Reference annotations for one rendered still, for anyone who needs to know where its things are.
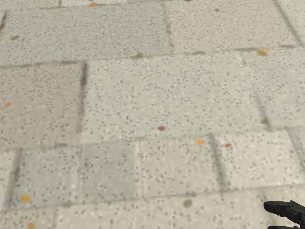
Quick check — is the right robot hand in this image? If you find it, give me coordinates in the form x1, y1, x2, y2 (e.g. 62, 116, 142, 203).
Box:
263, 200, 305, 229

